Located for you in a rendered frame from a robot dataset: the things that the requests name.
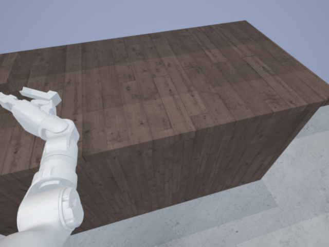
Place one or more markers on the left robot forearm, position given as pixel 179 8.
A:
pixel 59 159

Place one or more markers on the counter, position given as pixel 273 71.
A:
pixel 163 118

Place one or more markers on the robot left hand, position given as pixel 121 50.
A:
pixel 28 114

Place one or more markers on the tap lever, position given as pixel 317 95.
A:
pixel 35 94

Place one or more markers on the left robot upper arm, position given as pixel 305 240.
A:
pixel 47 219

